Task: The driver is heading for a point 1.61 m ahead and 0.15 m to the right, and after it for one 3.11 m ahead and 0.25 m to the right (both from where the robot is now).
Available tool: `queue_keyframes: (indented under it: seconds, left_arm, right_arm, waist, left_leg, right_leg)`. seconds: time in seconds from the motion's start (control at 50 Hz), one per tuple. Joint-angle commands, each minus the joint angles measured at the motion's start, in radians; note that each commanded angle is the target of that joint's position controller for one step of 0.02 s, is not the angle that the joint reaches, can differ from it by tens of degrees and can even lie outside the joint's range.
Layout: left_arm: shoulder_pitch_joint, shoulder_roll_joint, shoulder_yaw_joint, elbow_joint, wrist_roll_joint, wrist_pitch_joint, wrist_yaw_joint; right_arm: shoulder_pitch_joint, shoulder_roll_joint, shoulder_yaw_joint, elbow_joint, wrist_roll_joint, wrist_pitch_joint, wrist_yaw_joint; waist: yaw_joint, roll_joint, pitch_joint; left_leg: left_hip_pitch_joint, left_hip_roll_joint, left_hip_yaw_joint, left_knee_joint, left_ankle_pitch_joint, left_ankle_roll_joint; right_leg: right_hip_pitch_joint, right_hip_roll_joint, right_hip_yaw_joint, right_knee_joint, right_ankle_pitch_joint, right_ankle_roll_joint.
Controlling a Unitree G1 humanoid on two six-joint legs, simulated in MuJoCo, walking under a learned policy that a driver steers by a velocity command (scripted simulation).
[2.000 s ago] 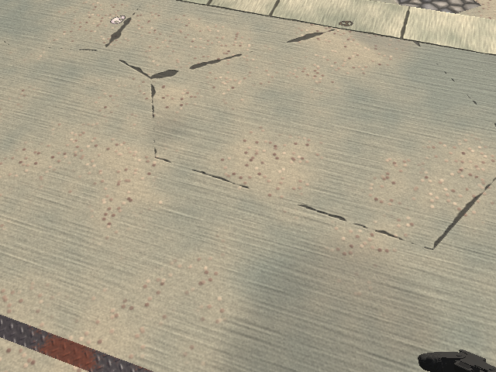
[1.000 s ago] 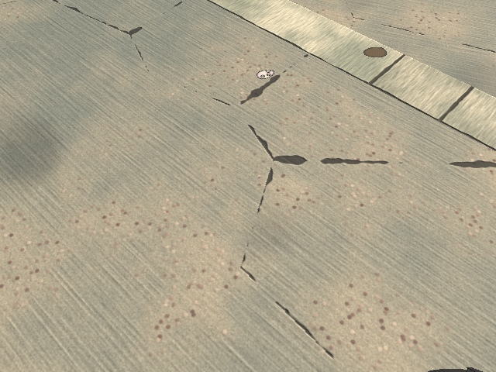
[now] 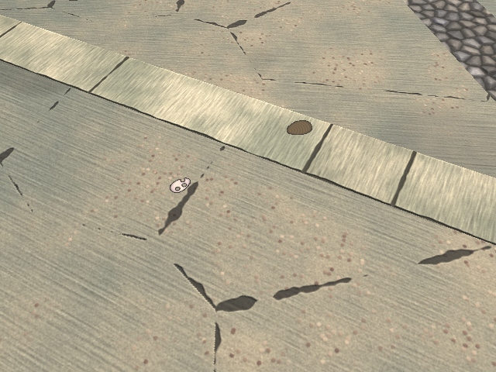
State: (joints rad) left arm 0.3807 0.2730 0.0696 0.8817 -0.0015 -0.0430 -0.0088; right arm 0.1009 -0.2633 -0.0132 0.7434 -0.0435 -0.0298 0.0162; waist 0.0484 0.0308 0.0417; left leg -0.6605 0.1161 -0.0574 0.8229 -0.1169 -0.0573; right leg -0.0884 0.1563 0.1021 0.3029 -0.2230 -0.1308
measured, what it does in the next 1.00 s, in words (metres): walks ahead, turning right: left foot, then right foot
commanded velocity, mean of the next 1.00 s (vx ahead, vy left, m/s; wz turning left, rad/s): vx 0.50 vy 0.00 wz -0.29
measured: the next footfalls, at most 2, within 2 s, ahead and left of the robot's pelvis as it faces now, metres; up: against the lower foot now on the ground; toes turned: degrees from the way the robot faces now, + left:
left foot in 0.18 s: +0.29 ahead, +0.13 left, +0.00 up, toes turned -9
right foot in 0.68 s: +0.46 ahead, -0.17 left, +0.00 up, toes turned -25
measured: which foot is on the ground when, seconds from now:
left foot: up 0.00-0.16, down 0.18-0.70, up 0.72-1.00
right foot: down 0.00-0.20, up 0.22-0.66, down 0.68-1.00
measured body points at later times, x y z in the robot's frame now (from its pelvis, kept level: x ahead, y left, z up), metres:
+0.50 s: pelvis +0.26 +0.03 +0.00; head +0.29 +0.03 +0.45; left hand +0.49 +0.23 -0.11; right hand +0.20 -0.24 -0.12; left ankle +0.25 +0.14 -0.74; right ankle +0.32 -0.13 -0.67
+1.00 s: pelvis +0.49 -0.11 +0.00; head +0.51 -0.12 +0.45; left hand +0.58 +0.14 -0.13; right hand +0.50 -0.38 -0.14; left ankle +0.62 +0.01 -0.67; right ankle +0.42 -0.15 -0.74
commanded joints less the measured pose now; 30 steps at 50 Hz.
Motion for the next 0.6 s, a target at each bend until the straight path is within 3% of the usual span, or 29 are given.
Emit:
queue_keyframes:
  seconds: [0.02, 0.06, 0.1, 0.14, 0.16, 0.18, 0.2, 0.22, 0.24, 0.26, 0.28, 0.32, 0.4, 0.46, 0.52, 0.6]
  left_arm:
    - [0.073, 0.158, 0.038, -0.041, 0.004, -0.008, 0.007]
    - [0.090, 0.164, 0.039, -0.043, 0.012, -0.005, 0.012]
    - [0.072, 0.177, 0.043, -0.055, 0.018, -0.005, 0.020]
    - [0.003, 0.198, 0.047, -0.078, 0.022, -0.009, 0.021]
    - [-0.018, 0.199, 0.046, -0.082, 0.016, -0.015, 0.014]
    - [-0.016, 0.155, 0.033, -0.096, 0.004, -0.025, 0.003]
    - [0.041, 0.054, 0.009, -0.131, -0.022, -0.029, 0.003]
    - [0.094, 0.110, 0.013, -0.138, 0.004, -0.019, 0.006]
    - [0.059, 0.144, 0.019, -0.107, 0.023, -0.003, 0.009]
    - [-0.004, 0.135, 0.016, -0.109, 0.028, 0.001, -0.003]
    - [-0.022, 0.114, 0.015, -0.113, 0.028, 0.007, -0.011]
    - [-0.032, 0.097, 0.011, -0.116, 0.043, 0.030, -0.028]
    - [-0.132, 0.076, 0.002, -0.166, 0.039, 0.045, -0.049]
    - [-0.230, 0.060, -0.007, -0.204, 0.037, 0.044, -0.059]
    - [-0.325, 0.029, -0.025, -0.235, 0.036, 0.035, -0.069]
    - [-0.394, 0.036, -0.032, -0.255, 0.044, 0.031, -0.066]
  right_arm:
    - [-0.117, -0.067, -0.008, -0.094, 0.008, -0.013, 0.003]
    - [-0.162, -0.075, -0.006, -0.114, 0.013, -0.021, 0.003]
    - [-0.154, -0.094, -0.009, -0.123, 0.015, -0.030, 0.002]
    - [-0.026, -0.131, -0.023, -0.089, 0.018, -0.040, -0.006]
    - [0.100, -0.155, -0.035, -0.051, 0.016, -0.050, -0.017]
    - [0.241, -0.213, -0.052, -0.034, -0.001, -0.061, -0.033]
    - [0.318, -0.293, -0.071, -0.043, -0.023, -0.055, -0.046]
    - [0.266, -0.292, -0.079, -0.037, -0.005, -0.037, -0.042]
    - [0.192, -0.186, -0.060, -0.059, 0.002, -0.030, -0.037]
    - [0.148, -0.120, -0.044, -0.059, 0.009, -0.031, -0.032]
    - [0.130, -0.099, -0.037, -0.053, 0.007, -0.033, -0.031]
    - [0.158, -0.098, -0.037, -0.024, 0.013, -0.050, -0.030]
    - [0.202, -0.112, -0.049, 0.008, 0.026, -0.075, -0.017]
    - [0.228, -0.112, -0.053, 0.030, 0.024, -0.073, -0.016]
    - [0.254, -0.116, -0.055, 0.052, 0.023, -0.072, -0.013]
    - [0.321, -0.146, -0.061, 0.097, 0.023, -0.059, -0.014]
  waist:
    - [0.034, -0.093, -0.013]
    - [0.050, -0.097, -0.013]
    - [0.031, -0.106, -0.015]
    - [-0.039, -0.116, -0.048]
    - [-0.103, -0.080, -0.107]
    - [-0.163, 0.005, -0.221]
    - [-0.154, 0.180, -0.332]
    - [-0.089, 0.264, -0.349]
    - [-0.073, 0.088, -0.197]
    - [-0.075, 0.004, -0.097]
    - [-0.058, 0.024, -0.054]
    - [-0.047, 0.078, -0.027]
    - [-0.046, 0.066, -0.023]
    - [-0.060, 0.059, 0.005]
    - [-0.081, 0.057, 0.021]
    - [-0.100, 0.063, 0.042]
  left_leg:
    - [0.019, -0.063, 0.060, -0.106, 0.089, -0.003]
    - [0.024, -0.082, 0.054, -0.164, 0.081, 0.009]
    - [0.089, -0.096, 0.033, -0.233, 0.046, 0.029]
    - [0.301, -0.132, 0.033, -0.302, -0.031, 0.060]
    - [0.476, -0.141, 0.041, -0.362, -0.022, 0.082]
    - [0.700, 0.000, -0.092, -0.401, -0.133, 0.127]
    - [0.939, 0.273, -0.462, -0.471, -0.290, 0.197]
    - [0.905, 0.343, -0.748, -0.547, -0.369, 0.274]
    - [0.773, 0.304, -0.613, -0.553, -0.441, 0.264]
    - [0.653, 0.242, -0.449, -0.573, -0.364, 0.242]
    - [0.583, 0.193, -0.324, -0.600, -0.251, 0.213]
    - [0.523, 0.143, -0.171, -0.624, -0.061, 0.198]
    - [0.551, 0.156, -0.039, -0.669, 0.092, 0.223]
    - [0.572, 0.139, 0.063, -0.683, 0.146, 0.218]
    - [0.555, 0.116, 0.147, -0.680, 0.179, 0.199]
    - [0.616, 0.151, 0.176, -0.653, 0.257, 0.188]
  right_leg:
    - [0.007, -0.231, 0.197, -0.045, 0.423, -0.095]
    - [0.056, -0.249, 0.228, -0.008, 0.462, -0.092]
    - [0.074, -0.270, 0.268, 0.031, 0.480, -0.074]
    - [0.014, -0.262, 0.281, 0.118, 0.562, -0.035]
    - [-0.024, -0.216, 0.254, 0.259, 0.595, -0.011]
    - [-0.125, -0.149, 0.192, 0.493, 0.452, 0.016]
    - [-0.386, -0.020, 0.060, 0.775, -0.114, 0.048]
    - [-0.528, -0.032, 0.019, 0.913, -0.324, 0.044]
    - [-0.562, -0.108, 0.023, 0.963, -0.239, 0.044]
    - [-0.547, -0.138, 0.006, 0.928, -0.166, 0.053]
    - [-0.521, -0.166, -0.006, 0.885, -0.133, 0.061]
    - [-0.492, -0.189, -0.026, 0.861, -0.104, 0.077]
    - [-0.577, -0.213, -0.036, 0.822, -0.006, 0.094]
    - [-0.623, -0.222, -0.061, 0.703, 0.093, 0.108]
    - [-0.544, -0.216, -0.103, 0.503, 0.185, 0.098]
    - [-0.450, -0.183, -0.167, 0.338, 0.102, 0.056]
